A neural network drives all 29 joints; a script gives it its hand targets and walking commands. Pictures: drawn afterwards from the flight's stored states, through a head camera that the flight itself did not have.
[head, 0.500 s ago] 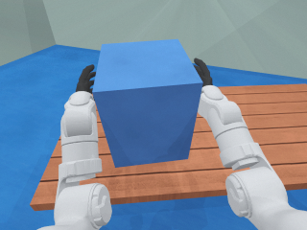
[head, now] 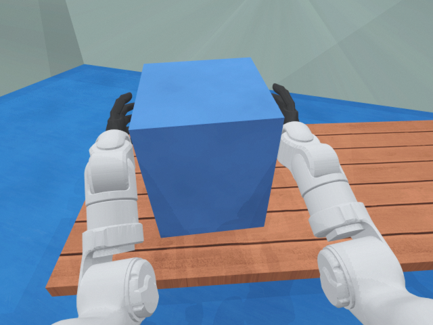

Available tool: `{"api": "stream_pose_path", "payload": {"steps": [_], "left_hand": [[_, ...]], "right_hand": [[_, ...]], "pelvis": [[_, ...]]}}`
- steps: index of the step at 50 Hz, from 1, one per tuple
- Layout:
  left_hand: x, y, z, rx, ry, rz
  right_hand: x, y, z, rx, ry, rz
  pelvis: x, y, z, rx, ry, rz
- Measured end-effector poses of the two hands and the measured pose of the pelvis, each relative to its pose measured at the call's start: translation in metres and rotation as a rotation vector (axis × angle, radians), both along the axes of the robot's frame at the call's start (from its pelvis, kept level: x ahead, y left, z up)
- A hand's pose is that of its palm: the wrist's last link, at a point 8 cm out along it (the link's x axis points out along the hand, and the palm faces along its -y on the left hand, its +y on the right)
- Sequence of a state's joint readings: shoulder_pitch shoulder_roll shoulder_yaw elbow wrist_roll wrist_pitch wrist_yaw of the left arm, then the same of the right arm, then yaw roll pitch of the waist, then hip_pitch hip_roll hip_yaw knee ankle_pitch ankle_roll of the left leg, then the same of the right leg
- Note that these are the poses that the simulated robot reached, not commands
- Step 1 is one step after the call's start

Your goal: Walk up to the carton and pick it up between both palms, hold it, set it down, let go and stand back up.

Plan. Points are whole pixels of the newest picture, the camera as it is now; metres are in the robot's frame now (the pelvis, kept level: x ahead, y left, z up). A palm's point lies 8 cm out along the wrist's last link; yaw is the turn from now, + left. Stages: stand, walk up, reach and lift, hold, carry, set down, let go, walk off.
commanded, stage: hold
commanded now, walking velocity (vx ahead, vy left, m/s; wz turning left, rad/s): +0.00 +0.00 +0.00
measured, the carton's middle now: (205, 147) +0.38 +0.01 +0.20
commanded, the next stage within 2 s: set down in 1.66 s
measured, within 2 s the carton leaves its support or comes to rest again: neither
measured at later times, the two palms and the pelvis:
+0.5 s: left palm (121, 134) +0.37 +0.15 +0.25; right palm (289, 124) +0.36 -0.14 +0.25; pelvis +0.00 +0.00 +0.00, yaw +0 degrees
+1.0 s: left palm (122, 133) +0.37 +0.15 +0.25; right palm (289, 126) +0.36 -0.14 +0.25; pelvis +0.00 +0.00 +0.00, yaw +0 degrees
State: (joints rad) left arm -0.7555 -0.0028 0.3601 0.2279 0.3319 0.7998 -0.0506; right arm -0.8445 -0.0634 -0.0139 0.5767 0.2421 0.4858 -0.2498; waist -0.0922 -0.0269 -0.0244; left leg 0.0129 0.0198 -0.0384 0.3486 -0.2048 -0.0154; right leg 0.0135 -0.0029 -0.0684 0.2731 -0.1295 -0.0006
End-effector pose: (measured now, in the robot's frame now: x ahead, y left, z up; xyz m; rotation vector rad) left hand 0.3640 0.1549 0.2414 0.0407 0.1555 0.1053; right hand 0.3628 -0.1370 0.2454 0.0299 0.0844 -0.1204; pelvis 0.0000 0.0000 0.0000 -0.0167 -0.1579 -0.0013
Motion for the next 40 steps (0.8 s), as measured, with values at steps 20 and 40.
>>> {"api": "stream_pose_path", "payload": {"steps": [20,40], "left_hand": [[0.002,-0.007,0.005,0.008,-0.001,-0.01],[0.001,-0.002,0.003,0.01,-0.021,-0.007]], "right_hand": [[-0.001,-0.007,0.001,-0.001,-0.001,-0.01],[-0.001,-0.002,0.002,0.008,-0.024,-0.005]], "pelvis": [[0.001,0.001,0.0,0.002,0.003,-0.012],[0.0,-0.001,0.0,0.0,0.013,0.005]]}}
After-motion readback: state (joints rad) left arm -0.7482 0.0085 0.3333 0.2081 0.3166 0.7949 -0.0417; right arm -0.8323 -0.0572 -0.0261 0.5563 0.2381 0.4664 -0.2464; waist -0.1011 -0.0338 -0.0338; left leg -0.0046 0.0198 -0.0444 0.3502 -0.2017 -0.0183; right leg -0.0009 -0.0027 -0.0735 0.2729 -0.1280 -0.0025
